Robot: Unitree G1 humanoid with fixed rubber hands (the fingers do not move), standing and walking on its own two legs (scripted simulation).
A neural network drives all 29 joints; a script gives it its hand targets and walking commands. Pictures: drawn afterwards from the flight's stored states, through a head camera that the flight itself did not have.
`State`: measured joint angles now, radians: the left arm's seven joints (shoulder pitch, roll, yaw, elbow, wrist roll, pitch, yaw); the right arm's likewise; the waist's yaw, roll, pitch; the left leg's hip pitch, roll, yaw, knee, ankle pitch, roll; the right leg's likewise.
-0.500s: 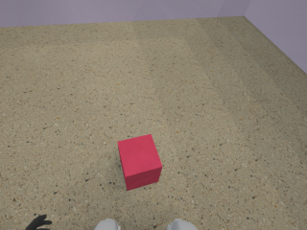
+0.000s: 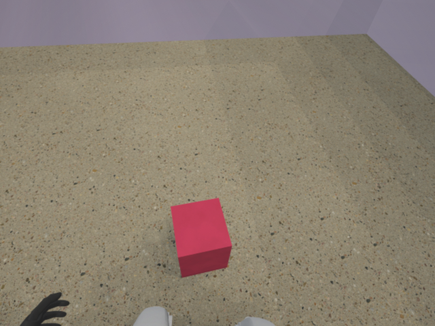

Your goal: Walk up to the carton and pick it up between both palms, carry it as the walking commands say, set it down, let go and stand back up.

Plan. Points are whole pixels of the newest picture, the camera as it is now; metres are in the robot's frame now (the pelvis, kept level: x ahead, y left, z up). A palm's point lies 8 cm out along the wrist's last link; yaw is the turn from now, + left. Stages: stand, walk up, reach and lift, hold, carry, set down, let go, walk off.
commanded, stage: walk up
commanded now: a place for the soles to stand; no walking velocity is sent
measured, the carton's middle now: (200, 238) +0.53 +0.05 -0.60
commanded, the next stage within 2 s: none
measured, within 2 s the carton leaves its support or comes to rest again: neither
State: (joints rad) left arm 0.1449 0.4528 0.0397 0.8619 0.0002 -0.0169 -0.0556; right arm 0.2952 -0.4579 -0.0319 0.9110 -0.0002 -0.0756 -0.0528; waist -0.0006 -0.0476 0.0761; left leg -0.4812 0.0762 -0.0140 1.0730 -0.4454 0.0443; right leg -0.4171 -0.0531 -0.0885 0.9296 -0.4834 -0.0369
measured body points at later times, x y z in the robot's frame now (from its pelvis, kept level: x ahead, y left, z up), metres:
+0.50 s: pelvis +0.06 -0.03 +0.00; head +0.09 -0.01 +0.45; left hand +0.16 +0.30 -0.11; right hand +0.14 -0.38 -0.09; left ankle +0.09 +0.15 -0.69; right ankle +0.12 -0.17 -0.67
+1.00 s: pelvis +0.09 -0.08 -0.01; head +0.13 -0.06 +0.44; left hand +0.11 +0.25 -0.13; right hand +0.21 -0.41 -0.10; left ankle +0.08 +0.10 -0.69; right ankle +0.13 -0.18 -0.69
